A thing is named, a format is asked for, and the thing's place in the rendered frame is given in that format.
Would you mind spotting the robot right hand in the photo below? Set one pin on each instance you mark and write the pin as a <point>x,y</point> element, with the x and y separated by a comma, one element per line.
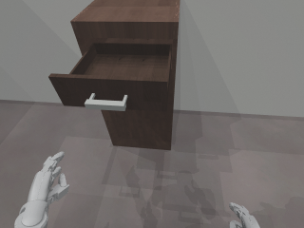
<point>247,221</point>

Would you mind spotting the left robot forearm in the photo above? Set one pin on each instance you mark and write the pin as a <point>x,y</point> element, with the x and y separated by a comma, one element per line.
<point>33,214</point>

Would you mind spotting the cabinet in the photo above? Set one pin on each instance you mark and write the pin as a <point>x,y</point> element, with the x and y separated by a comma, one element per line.
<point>134,22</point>

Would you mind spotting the handle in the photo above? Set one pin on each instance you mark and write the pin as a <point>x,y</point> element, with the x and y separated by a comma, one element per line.
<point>105,104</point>

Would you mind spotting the drawer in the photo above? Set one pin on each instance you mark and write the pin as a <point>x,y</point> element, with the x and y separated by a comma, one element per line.
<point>111,70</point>

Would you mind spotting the robot left hand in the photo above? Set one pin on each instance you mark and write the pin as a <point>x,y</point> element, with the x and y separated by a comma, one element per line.
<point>43,180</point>

